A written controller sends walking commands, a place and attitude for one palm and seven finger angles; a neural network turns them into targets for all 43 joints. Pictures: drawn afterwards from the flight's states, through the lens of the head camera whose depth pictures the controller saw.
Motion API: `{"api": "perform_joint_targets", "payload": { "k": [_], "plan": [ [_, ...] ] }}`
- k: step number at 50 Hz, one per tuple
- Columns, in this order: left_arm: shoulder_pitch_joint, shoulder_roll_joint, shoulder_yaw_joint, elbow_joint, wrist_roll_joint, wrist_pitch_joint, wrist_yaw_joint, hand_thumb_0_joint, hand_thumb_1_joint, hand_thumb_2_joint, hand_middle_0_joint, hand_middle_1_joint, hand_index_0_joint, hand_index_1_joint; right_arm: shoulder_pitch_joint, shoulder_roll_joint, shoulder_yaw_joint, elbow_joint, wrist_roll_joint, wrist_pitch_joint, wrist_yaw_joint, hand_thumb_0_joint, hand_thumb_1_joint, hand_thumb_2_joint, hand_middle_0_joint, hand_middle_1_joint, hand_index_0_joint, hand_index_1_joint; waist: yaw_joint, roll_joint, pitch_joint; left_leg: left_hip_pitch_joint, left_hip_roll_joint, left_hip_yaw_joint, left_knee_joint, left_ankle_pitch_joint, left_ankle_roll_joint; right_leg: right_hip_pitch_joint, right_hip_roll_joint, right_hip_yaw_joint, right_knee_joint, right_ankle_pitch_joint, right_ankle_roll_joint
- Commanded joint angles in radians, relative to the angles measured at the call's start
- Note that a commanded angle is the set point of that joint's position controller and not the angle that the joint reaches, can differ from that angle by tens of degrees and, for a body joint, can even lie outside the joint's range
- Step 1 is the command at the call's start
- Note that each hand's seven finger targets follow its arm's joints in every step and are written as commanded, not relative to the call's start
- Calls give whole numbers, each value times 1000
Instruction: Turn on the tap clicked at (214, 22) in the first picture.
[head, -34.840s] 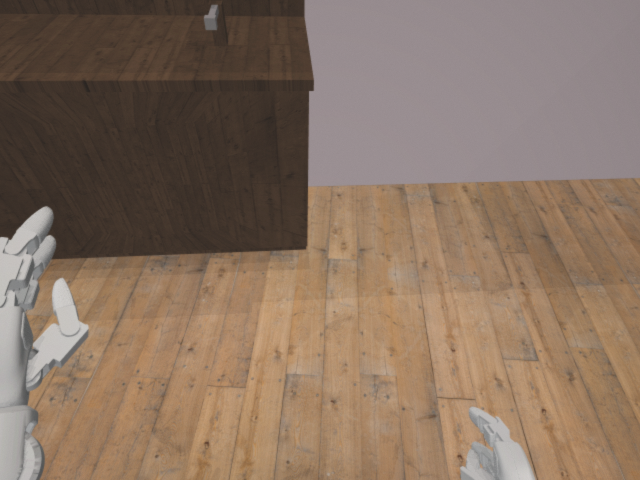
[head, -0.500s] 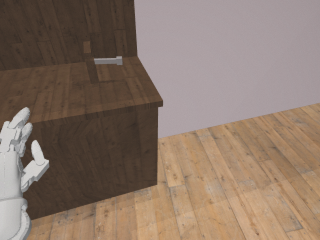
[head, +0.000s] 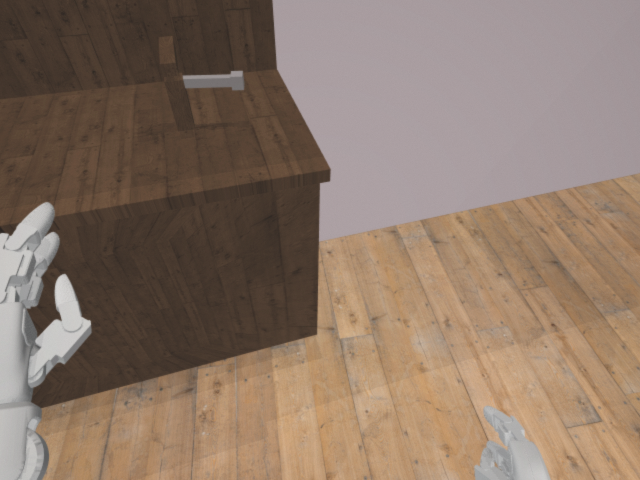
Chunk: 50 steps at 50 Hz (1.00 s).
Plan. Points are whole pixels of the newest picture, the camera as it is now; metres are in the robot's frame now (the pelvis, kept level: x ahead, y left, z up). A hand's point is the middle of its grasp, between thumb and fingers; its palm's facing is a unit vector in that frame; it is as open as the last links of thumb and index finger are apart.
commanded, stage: stand and check the lever's angle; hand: left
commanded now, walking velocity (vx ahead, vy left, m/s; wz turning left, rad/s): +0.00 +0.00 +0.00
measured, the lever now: (237, 80) +0.81 +0.23 +0.12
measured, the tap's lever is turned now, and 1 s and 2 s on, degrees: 78 78 78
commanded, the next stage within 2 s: stand and wait in 0.20 s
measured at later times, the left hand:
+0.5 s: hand (72, 302) +0.24 +0.26 +0.16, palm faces +0.37 -0.85 -0.37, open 7.4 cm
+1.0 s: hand (48, 322) +0.21 +0.27 +0.16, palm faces +0.40 -0.85 -0.35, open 7.4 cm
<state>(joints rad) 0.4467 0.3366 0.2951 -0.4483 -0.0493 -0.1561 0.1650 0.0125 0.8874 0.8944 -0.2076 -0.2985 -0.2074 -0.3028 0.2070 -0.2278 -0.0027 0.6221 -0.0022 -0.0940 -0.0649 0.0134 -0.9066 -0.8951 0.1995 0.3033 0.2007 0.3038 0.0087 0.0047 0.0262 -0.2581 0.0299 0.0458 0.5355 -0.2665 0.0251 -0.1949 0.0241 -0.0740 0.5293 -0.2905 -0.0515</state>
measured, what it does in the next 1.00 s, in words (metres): stands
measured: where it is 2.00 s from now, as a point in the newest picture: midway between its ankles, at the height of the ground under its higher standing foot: outside the picture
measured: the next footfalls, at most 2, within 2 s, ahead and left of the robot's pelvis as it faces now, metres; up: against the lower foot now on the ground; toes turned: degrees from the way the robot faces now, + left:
none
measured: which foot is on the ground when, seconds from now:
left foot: down 0.00-1.00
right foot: down 0.00-1.00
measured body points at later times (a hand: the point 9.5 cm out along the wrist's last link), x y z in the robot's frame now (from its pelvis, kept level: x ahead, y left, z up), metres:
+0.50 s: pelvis +0.02 +0.02 +0.01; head +0.03 +0.03 +0.46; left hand +0.21 +0.31 +0.18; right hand +0.19 -0.20 -0.07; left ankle +0.04 +0.12 -0.73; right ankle +0.00 -0.08 -0.73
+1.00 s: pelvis +0.00 +0.03 +0.01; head +0.00 +0.03 +0.46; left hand +0.19 +0.32 +0.18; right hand +0.17 -0.20 -0.07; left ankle +0.04 +0.12 -0.73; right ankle +0.00 -0.08 -0.73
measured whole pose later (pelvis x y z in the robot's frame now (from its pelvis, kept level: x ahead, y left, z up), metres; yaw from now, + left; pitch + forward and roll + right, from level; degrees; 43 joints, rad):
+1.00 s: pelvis +0.00 +0.03 +0.01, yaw -1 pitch -1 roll -2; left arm 0.47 0.34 0.30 -0.44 -0.05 -0.12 0.17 0.01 0.89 0.89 -0.21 -0.30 -0.21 -0.30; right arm 0.19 -0.21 0.01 0.61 -0.01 -0.07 -0.07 0.01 -0.91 -0.90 0.20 0.30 0.20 0.30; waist 0.01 0.03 -0.01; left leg -0.26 0.03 0.07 0.46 -0.19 0.03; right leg -0.17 0.02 -0.04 0.38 -0.20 -0.01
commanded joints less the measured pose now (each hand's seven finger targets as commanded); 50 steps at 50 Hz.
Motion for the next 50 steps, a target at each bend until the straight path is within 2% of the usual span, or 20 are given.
{"api": "perform_joint_targets", "payload": {
  "k": [1,2,3,4,5,7,9,11,12,16,18,23,30,38,40,42,43,47,48,50],
  "plan": [
    [-77,183,132,-283,1,-67,23,0,900,900,-200,-300,-200,-300,-127,-108,-49,-173,9,-48,-5,0,-900,-900,200,300,200,300,16,156,-95,133,160,-192,-135,215,58,-88,-63,103,-51,68,52],
    [-78,185,132,-281,0,-65,21,0,900,900,-200,-300,-200,-300,-128,-114,-54,-176,17,-48,-3,0,-900,-900,200,300,200,300,20,131,-101,101,159,-189,-123,244,47,-51,-51,105,-59,77,63],
    [-61,197,153,-248,3,-62,15,0,900,900,-200,-300,-200,-300,-125,-103,-46,-166,9,-48,-5,0,-900,-900,200,300,200,300,11,178,-78,39,151,-187,-168,133,42,-49,-48,90,-58,33,60],
    [-62,171,133,-238,8,-57,14,0,900,900,-200,-300,-200,-300,-125,-91,-37,-167,4,-46,-6,0,-900,-900,200,300,200,300,7,181,-46,-17,148,-179,-191,88,42,-18,-40,77,-60,52,58],
    [-73,169,131,-229,12,-54,15,0,900,900,-200,-300,-200,-300,-122,-94,-37,-165,5,-45,-5,0,-900,-900,200,300,200,300,7,156,-44,-39,135,-162,-183,83,36,11,-39,80,-73,86,56],
    [-74,164,126,-221,9,-51,15,0,900,900,-200,-300,-200,-300,-111,-97,-43,-166,7,-48,-5,0,-900,-900,200,300,200,300,6,70,-101,14,101,-108,-115,179,20,37,-59,110,-109,218,47],
    [-63,159,114,-222,5,-46,13,0,900,900,-200,-300,-200,-300,-104,-97,-47,-169,8,-49,-4,0,-900,-900,200,300,200,300,3,33,-155,73,88,-81,-75,284,8,48,-78,131,-113,317,43],
    [-52,158,110,-236,1,-39,11,0,900,900,-200,-300,-200,-300,-104,-96,-48,-175,8,-47,-3,0,-900,-900,200,300,200,300,3,21,-204,122,87,-62,-54,371,3,63,-87,129,-107,398,45],
    [-56,155,103,-245,1,-36,10,0,900,900,-200,-300,-200,-300,-106,-97,-47,-178,8,-46,-3,0,-900,-900,200,300,200,300,1,32,-207,126,87,-61,-57,389,1,64,-86,123,-105,402,46],
    [-51,180,123,-275,0,-31,13,0,900,900,-200,-300,-200,-300,-120,-92,-39,-187,2,-38,-8,0,-900,-900,200,300,200,300,6,59,-200,117,94,-73,-87,391,3,63,-72,104,-110,352,49],
    [-59,197,138,-282,-1,-30,16,0,900,900,-200,-300,-200,-300,-127,-93,-38,-188,0,-34,-10,0,-900,-900,200,300,200,300,6,64,-172,86,88,-77,-106,329,-2,61,-69,103,-127,306,48],
    [-31,179,135,-234,-7,-27,14,0,900,900,-200,-300,-200,-300,-129,-88,-35,-184,-3,-23,-13,0,-900,-900,200,300,200,300,4,57,-143,62,75,-68,-128,206,-5,42,-70,117,-167,248,43],
    [-56,158,100,-212,-1,-26,15,0,900,900,-200,-300,-200,-300,-129,-95,-34,-178,-2,-28,-17,0,-900,-900,200,300,200,300,4,61,-129,49,75,-79,-165,125,-3,31,-58,108,-180,198,46],
    [-61,188,127,-238,3,-32,23,0,900,900,-200,-300,-200,-300,-133,-99,-41,-176,-7,-32,-23,0,-900,-900,200,300,200,300,5,68,-143,44,68,-84,-169,124,-4,48,-59,106,-185,199,44],
    [-48,173,116,-229,2,-33,21,0,900,900,-200,-300,-200,-300,-131,-97,-40,-177,-5,-31,-20,0,-900,-900,200,300,200,300,4,56,-134,45,66,-80,-167,121,-6,39,-60,110,-191,198,44],
    [-42,171,118,-224,2,-34,22,0,900,900,-200,-300,-200,-300,-130,-97,-40,-175,-6,-31,-20,0,-900,-900,200,300,200,300,4,68,-137,43,67,-83,-172,115,-6,42,-58,105,-191,191,44],
    [-43,174,119,-222,1,-33,20,0,900,900,-200,-300,-200,-300,-134,-100,-41,-176,-7,-30,-20,0,-900,-900,200,300,200,300,3,83,-134,44,66,-83,-173,105,-7,34,-58,108,-195,185,42],
    [-52,153,99,-193,2,-29,17,0,900,900,-200,-300,-200,-300,-132,-98,-37,-174,-5,-29,-19,0,-900,-900,200,300,200,300,2,50,-106,25,68,-86,-190,37,-8,16,-53,107,-210,136,46],
    [-65,161,104,-194,3,-30,17,0,900,900,-200,-300,-200,-300,-137,-101,-38,-174,-6,-27,-21,0,-900,-900,200,300,200,300,1,68,-95,21,66,-88,-197,10,-9,1,-53,109,-219,114,44],
    [-74,157,96,-190,5,-30,17,0,900,900,-200,-300,-200,-300,-135,-98,-35,-174,-5,-27,-21,0,-900,-900,200,300,200,300,2,50,-92,17,66,-91,-200,-11,-6,2,-52,111,-224,101,45]
  ]
}}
